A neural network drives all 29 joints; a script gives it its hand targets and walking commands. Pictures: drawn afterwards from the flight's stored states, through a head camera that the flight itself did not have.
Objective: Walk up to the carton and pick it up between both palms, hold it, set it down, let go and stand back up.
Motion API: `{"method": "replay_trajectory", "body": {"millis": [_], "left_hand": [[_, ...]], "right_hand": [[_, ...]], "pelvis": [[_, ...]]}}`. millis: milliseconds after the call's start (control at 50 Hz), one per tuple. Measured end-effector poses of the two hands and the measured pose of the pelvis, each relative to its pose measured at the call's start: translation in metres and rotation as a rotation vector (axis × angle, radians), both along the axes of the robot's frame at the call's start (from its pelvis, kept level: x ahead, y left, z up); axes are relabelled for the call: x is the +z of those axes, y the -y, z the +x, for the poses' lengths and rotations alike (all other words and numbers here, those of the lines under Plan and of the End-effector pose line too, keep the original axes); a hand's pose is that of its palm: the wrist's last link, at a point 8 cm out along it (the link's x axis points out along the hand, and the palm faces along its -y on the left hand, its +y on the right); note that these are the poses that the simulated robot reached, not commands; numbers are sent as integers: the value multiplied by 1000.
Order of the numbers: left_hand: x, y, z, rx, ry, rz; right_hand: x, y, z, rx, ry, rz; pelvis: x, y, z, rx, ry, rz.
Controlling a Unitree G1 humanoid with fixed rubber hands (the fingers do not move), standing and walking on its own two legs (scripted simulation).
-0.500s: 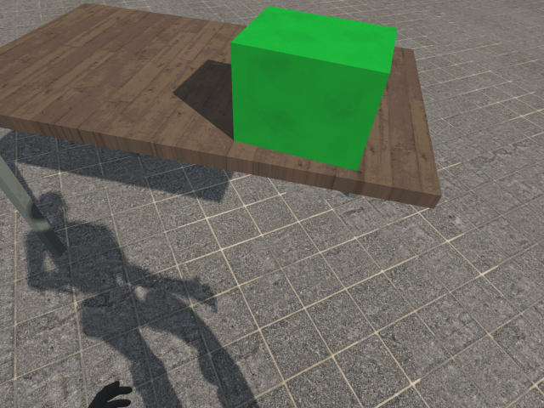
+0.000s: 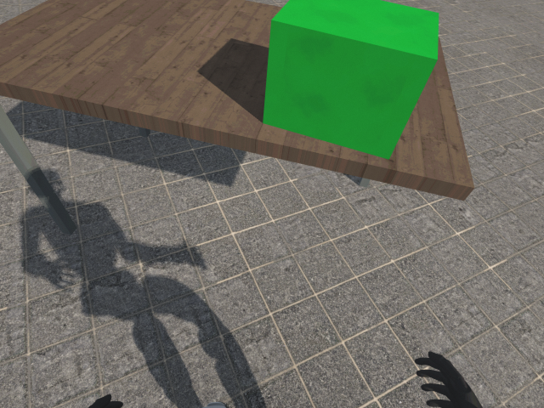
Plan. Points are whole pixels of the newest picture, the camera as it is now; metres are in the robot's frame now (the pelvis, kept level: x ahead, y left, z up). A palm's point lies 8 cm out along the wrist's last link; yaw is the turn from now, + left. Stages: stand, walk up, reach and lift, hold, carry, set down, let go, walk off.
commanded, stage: stand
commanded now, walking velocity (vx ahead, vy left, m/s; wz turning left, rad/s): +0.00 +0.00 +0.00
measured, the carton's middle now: (346, 70) +0.78 -0.16 +0.10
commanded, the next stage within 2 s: none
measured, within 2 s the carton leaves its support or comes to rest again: neither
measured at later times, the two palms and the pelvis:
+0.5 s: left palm out of the picture +0.04 +0.26 -0.08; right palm out of the picture +0.07 -0.26 -0.09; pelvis -0.04 +0.00 +0.01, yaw -5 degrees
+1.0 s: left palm out of the picture +0.10 +0.26 -0.08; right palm out of the picture +0.04 -0.27 -0.07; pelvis -0.04 +0.02 +0.00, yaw -8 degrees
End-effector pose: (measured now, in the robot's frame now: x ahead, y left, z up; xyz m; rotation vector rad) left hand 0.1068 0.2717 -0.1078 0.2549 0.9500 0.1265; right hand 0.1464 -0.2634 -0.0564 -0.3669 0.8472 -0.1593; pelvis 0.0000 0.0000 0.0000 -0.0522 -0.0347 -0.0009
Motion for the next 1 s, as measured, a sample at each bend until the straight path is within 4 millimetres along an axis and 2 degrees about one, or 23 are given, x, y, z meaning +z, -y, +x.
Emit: {"method": "replay_trajectory", "body": {"millis": [80,180,240,320,360,400,440,520,640,700,780,880,1000], "left_hand": [[-3,-2,-13,-36,-54,-15],[-1,-3,-36,-39,-108,-14],[7,-1,-47,-46,-107,5],[8,0,-75,-29,-122,66],[10,1,-88,-7,-140,86],[16,3,-93,-1,-143,95],[23,5,-86,-10,-123,93],[29,8,-58,-54,-48,72],[14,-8,-23,-78,34,28],[10,-9,-17,-95,19,2],[11,-5,-7,-152,18,-10],[14,1,-3,-177,48,-2],[24,9,-4,-173,82,7]], "right_hand": [[8,5,-20,-44,-17,-39],[5,17,-48,-103,-40,-45],[-6,25,-64,-123,-56,-27],[-36,35,-82,-132,-90,22],[-45,28,-88,-111,-122,53],[-47,17,-88,-90,-135,87],[-43,7,-86,-77,-131,109],[-34,-5,-78,-64,-93,124],[-23,-16,-63,-55,-32,65],[-10,-15,-66,-92,-2,42],[-2,-9,-82,-129,-12,5],[-9,2,-102,-167,-31,10],[-18,2,-109,-167,-17,70]], "pelvis": [[5,-4,-6,-18,-11,-1],[7,-3,-11,-44,-20,13],[4,0,-18,-52,-26,27],[-10,8,-31,-67,-28,59],[-9,8,-35,-65,-14,55],[-3,6,-36,-71,-9,58],[3,4,-37,-71,-11,64],[7,-2,-39,-85,-19,70],[-3,-19,-36,-80,7,58],[0,-24,-35,-105,-7,44],[4,-26,-40,-117,-25,22],[0,-22,-44,-129,-26,29],[-1,-16,-45,-131,-11,40]]}}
